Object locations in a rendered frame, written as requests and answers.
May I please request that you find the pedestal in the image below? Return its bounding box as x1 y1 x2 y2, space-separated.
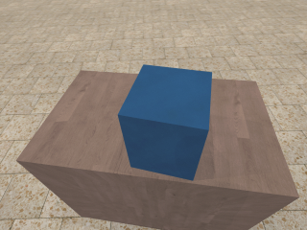
16 70 299 230

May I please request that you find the carton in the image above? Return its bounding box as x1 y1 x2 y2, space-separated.
118 64 212 181

